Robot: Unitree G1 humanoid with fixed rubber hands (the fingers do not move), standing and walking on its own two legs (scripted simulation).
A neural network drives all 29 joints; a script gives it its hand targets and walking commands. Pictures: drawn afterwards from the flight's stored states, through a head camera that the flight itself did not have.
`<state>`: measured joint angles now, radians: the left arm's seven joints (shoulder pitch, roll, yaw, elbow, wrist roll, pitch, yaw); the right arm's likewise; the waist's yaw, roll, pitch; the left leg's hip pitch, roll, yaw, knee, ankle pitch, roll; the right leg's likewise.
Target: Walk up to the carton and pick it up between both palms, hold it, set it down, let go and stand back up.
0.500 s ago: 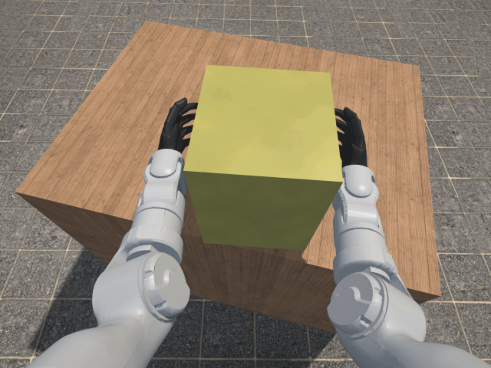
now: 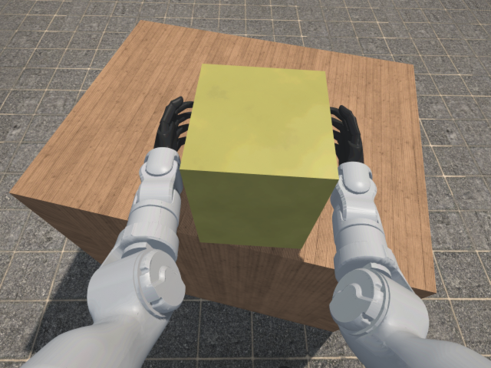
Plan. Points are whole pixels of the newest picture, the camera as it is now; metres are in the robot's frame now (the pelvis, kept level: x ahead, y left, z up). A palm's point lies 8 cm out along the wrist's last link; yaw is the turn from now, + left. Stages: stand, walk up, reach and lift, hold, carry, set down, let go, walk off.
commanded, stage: set down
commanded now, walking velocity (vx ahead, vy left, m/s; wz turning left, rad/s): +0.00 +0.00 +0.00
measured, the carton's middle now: (256, 165) +0.44 +0.00 +0.02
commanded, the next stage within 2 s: none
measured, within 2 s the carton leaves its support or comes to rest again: neither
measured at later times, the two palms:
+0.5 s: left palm (143, 134) +0.47 +0.19 +0.07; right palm (359, 142) +0.46 -0.17 +0.07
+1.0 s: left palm (130, 102) +0.47 +0.20 +0.14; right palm (394, 111) +0.46 -0.20 +0.14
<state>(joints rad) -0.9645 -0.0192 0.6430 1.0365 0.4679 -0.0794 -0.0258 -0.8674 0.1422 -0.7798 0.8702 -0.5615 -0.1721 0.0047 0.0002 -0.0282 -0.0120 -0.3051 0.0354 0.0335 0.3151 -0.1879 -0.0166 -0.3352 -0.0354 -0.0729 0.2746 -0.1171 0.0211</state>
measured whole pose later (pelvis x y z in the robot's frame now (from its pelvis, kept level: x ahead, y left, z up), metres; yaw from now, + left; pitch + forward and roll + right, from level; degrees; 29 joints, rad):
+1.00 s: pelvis -0.03 -0.01 -0.02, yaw -1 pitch +24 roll +0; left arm -1.35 0.39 -0.14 1.54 -0.35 -0.12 0.03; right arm -1.25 -0.31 0.06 1.35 0.38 -0.05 -0.06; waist -0.03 -0.04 -0.26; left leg -0.70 0.05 0.03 0.48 -0.19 -0.03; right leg -0.73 -0.02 -0.07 0.42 -0.11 -0.01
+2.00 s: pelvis -0.04 -0.01 -0.01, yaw +0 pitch +6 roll -1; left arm -0.85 0.30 0.03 1.11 -0.19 -0.01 -0.01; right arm -0.76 -0.18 0.00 0.98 0.26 0.00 -0.16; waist -0.01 -0.02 -0.08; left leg -0.34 0.06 0.01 0.42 -0.20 -0.04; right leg -0.35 -0.02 -0.09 0.37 -0.12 -0.01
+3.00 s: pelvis -0.02 +0.00 +0.00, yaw -1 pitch -4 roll -1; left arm -0.09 0.19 0.01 0.48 -0.07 0.04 0.02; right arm -0.02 -0.17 0.01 0.54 0.10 -0.16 -0.07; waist 0.02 0.01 0.08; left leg -0.10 0.06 0.05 0.43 -0.26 -0.02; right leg -0.13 -0.02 -0.05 0.36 -0.17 0.01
